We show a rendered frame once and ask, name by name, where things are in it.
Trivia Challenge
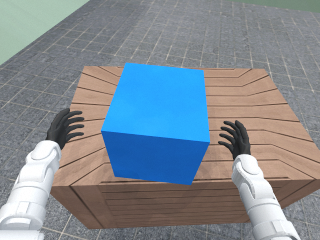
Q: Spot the left robot hand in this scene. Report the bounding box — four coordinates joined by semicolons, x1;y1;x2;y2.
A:
45;108;85;150

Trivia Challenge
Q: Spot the robot left forearm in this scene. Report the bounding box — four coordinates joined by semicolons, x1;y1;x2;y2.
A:
0;140;62;231

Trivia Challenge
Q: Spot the robot left upper arm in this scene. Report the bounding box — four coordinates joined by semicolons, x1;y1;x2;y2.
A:
0;230;45;240

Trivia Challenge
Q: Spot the robot right forearm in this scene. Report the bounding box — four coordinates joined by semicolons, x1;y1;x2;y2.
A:
231;154;301;240

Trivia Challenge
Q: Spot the carton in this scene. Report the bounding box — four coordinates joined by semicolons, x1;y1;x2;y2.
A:
101;62;210;185

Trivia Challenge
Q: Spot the pedestal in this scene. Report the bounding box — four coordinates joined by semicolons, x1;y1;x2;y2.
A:
50;66;320;230

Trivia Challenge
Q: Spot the right robot hand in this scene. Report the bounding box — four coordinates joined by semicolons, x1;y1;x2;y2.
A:
218;120;251;160

